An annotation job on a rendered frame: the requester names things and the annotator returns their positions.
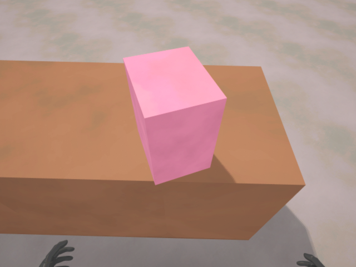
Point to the robot left hand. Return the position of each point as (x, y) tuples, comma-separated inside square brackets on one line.
[(52, 257)]

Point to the pedestal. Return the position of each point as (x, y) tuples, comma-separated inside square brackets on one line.
[(72, 161)]

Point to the carton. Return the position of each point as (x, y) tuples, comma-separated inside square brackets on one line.
[(178, 110)]

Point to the robot right hand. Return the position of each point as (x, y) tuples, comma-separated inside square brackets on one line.
[(313, 261)]

